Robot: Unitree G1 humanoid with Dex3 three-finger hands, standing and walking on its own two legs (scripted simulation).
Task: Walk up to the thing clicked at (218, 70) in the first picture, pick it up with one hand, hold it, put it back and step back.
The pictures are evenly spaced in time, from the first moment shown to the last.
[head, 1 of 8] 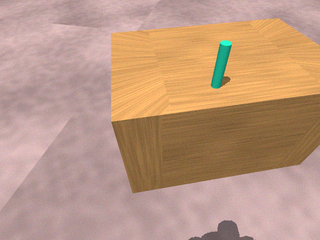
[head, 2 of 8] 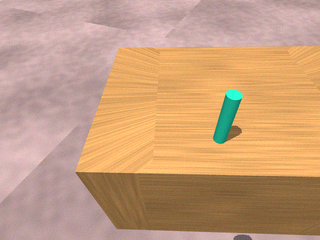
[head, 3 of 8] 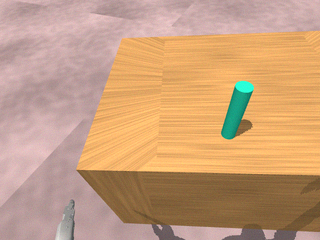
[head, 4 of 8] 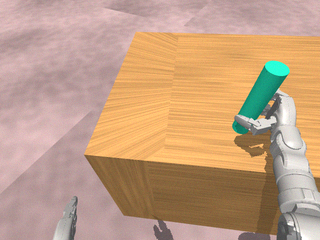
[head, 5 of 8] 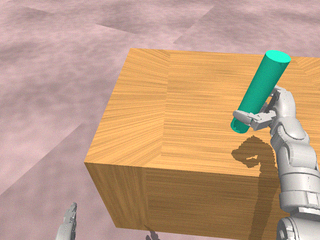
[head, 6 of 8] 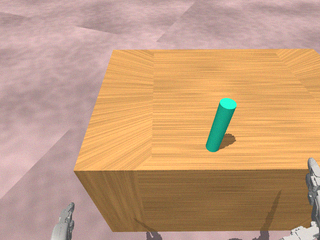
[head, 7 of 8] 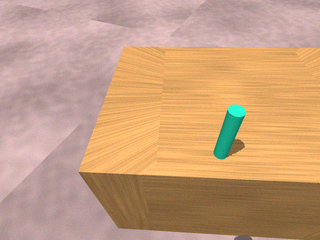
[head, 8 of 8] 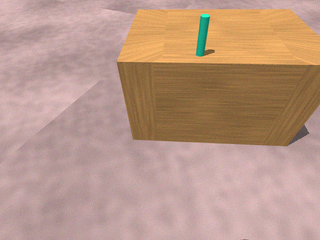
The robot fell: no
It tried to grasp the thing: yes
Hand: right
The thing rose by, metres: 0.26
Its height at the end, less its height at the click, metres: +0.00
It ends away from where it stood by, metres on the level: 0.05
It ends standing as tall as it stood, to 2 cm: yes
